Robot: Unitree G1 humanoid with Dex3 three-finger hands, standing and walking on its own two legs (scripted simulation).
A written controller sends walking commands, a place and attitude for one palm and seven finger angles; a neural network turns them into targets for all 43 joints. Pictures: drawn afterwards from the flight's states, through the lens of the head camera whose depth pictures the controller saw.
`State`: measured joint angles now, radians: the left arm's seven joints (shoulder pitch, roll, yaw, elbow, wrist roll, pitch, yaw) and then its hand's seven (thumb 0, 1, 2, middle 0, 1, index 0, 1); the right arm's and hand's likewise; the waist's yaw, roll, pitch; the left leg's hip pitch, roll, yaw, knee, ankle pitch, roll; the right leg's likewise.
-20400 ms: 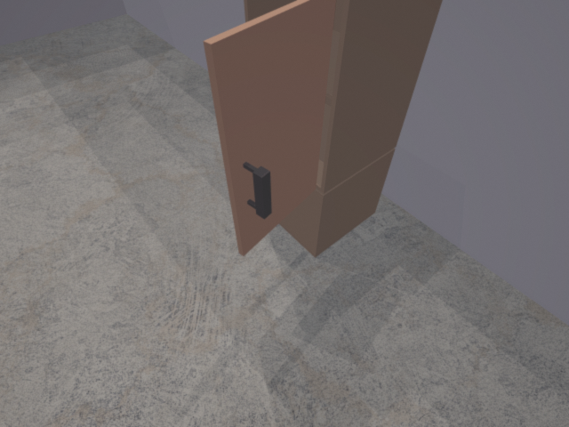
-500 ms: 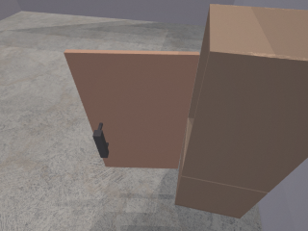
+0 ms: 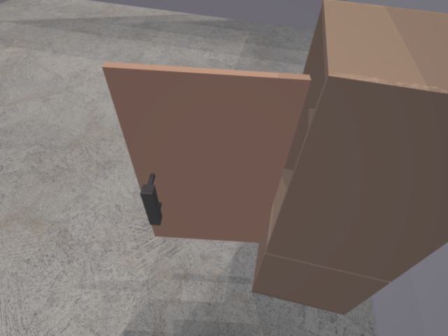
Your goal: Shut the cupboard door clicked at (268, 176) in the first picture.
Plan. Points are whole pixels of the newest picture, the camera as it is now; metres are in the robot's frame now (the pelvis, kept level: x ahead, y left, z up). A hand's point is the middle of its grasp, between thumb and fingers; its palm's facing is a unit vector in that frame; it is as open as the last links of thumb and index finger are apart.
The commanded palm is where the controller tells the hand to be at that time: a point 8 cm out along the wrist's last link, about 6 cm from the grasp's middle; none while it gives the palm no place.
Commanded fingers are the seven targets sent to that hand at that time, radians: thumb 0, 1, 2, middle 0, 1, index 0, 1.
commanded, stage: look again from close up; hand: left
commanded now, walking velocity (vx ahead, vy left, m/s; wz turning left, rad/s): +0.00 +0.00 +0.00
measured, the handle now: (154, 199) +0.44 +0.20 -0.09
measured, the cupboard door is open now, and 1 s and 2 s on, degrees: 100 100 100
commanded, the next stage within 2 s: raise the hand and make a fist in 0.24 s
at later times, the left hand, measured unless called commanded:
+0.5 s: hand (108, 324) +0.15 +0.21 -0.06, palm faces +0.22 -0.96 -0.19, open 7.1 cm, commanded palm +0.11 +0.24 -0.08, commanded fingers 0.00 0.90 0.90 -0.35 -0.46 -0.35 -0.46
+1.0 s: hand (130, 319) +0.16 +0.17 -0.05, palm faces +0.04 -1.00 -0.07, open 5.0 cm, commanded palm +0.13 +0.23 -0.08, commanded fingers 0.00 0.90 0.90 -0.81 -0.96 -0.81 -0.96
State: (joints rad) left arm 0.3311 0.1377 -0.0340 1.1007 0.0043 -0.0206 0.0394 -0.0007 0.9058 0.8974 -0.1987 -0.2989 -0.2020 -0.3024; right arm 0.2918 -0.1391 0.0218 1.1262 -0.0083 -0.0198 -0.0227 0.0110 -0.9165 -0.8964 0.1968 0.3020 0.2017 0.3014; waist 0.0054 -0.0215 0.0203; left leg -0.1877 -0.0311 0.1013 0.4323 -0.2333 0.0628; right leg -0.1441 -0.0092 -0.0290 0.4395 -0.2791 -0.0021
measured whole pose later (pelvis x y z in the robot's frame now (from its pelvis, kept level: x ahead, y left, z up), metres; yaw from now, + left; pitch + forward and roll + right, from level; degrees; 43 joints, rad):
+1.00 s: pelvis -0.03 -0.01 -0.13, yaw +5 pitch +19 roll -3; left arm 0.43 0.22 0.07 -0.10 -0.30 -0.63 -0.32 0.01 0.90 0.90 -0.62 -0.77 -0.63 -0.77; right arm 0.10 -0.24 0.01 0.52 0.02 -0.26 -0.01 0.02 -0.91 -0.90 0.20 0.30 0.20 0.30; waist 0.08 0.05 -0.17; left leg -1.11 -0.02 -0.01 1.37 -0.59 0.05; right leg -1.07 0.02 -0.16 1.31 -0.58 -0.08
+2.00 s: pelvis -0.02 +0.01 -0.12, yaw +3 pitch +20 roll -4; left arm 0.36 0.27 0.15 0.01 -0.31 -0.44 -0.30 0.01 0.90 0.90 -1.30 -1.50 -1.30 -1.50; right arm 0.23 -0.25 0.01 0.49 0.04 -0.15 -0.02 0.02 -0.91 -0.90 0.20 0.30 0.21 0.30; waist 0.01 0.05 -0.20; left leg -1.07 -0.02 0.03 1.29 -0.57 0.09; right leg -1.03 0.02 -0.12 1.23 -0.55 -0.04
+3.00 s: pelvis -0.01 -0.01 -0.12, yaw +3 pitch +22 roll -2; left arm 0.03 0.24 0.10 0.29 -0.25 -0.41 -0.24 0.01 0.90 0.90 -1.30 -1.50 -1.30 -1.50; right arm 0.25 -0.26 0.00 0.54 0.04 -0.10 -0.01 0.02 -0.91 -0.90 0.20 0.30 0.20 0.30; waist -0.02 0.04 -0.20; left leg -1.10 -0.01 0.04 1.29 -0.57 0.06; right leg -1.08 0.03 -0.11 1.26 -0.56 -0.07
